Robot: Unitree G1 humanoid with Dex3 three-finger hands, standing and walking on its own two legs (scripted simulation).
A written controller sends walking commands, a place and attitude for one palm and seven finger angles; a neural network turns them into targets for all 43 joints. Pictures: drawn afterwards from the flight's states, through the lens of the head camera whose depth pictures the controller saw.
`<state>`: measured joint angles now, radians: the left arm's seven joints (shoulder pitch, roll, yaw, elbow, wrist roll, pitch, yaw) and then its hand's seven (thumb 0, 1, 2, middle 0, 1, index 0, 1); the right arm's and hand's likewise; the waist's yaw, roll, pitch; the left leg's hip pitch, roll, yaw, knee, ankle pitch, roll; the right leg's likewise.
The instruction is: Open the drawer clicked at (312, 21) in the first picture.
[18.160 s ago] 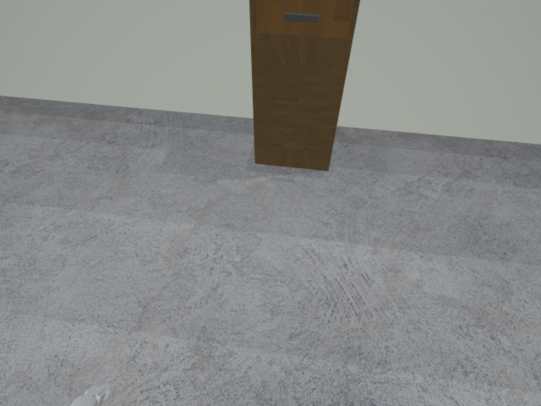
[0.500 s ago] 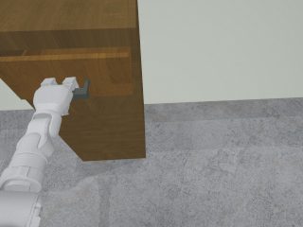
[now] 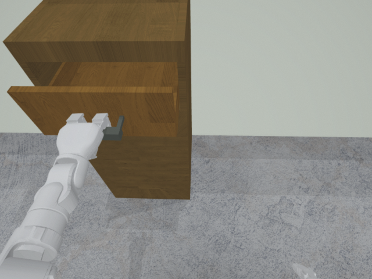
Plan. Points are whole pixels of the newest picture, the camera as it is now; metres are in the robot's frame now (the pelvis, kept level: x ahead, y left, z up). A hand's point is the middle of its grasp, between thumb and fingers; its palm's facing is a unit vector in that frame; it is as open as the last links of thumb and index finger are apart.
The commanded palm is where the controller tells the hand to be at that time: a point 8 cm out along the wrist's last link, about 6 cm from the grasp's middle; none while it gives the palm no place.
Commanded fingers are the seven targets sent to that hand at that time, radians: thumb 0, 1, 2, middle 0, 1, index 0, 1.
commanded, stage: pull the drawer open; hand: left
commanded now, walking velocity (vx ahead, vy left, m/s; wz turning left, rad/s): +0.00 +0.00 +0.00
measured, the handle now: (96, 126) +0.44 +0.24 +0.06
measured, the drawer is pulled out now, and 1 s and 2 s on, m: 0.11 0.21 0.30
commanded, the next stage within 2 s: open the thumb to release the handle in 1.90 s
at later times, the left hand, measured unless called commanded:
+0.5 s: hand (85, 170) +0.34 +0.25 +0.03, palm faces -0.01 -0.04 -1.00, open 5.9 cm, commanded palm +0.30 +0.26 +0.09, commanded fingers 0.00 0.90 0.90 -0.40 -1.35 -0.40 -1.35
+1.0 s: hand (76, 194) +0.28 +0.24 +0.03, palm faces -0.01 -0.06 -1.00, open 5.9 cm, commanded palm +0.24 +0.26 +0.09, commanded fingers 0.00 0.90 0.90 -0.40 -1.35 -0.40 -1.35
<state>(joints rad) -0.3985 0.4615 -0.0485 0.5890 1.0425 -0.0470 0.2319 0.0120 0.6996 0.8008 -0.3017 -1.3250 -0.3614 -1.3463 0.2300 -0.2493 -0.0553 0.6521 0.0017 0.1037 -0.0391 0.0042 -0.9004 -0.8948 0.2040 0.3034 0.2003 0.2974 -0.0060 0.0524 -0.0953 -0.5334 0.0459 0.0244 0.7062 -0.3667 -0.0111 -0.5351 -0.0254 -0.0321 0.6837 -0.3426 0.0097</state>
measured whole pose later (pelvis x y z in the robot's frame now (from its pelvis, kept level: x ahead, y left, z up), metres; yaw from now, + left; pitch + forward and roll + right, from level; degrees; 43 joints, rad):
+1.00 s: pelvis +0.01 -0.01 +0.00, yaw -1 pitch +7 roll +0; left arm 0.14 0.46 0.01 0.08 1.00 -0.07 0.24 0.02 0.70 0.80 -0.28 -1.34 -0.38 -1.32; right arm 0.11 -0.23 -0.03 0.64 -0.02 0.06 -0.05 0.01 -0.90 -0.89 0.20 0.30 0.20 0.30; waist 0.05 0.05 -0.06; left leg -0.41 0.05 0.03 0.66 -0.37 -0.03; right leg -0.43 -0.02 -0.02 0.66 -0.36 0.00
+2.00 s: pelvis +0.01 -0.01 +0.00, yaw -2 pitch +7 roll +0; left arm 0.59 0.47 0.08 -0.23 0.96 -0.08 0.34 0.01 0.71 0.76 -0.28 -1.30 -0.38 -1.29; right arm 0.11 -0.24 -0.03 0.60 -0.04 0.06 -0.02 0.01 -0.90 -0.90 0.20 0.30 0.20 0.30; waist 0.03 0.05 -0.07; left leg -0.43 0.07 0.05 0.72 -0.40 -0.03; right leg -0.46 0.00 -0.01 0.72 -0.38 0.00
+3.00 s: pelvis -0.01 -0.01 +0.00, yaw +1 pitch +5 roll +0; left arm 0.28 0.43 -0.02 -0.05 1.00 -0.03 0.27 0.00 -0.49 0.30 -0.32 -1.20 -0.35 -1.25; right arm 0.12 -0.22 -0.01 0.65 -0.04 0.05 -0.06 0.01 -0.90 -0.90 0.20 0.30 0.20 0.30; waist 0.08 0.07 -0.05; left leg -0.43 0.04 0.00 0.70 -0.36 -0.03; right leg -0.43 -0.03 -0.05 0.70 -0.36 0.00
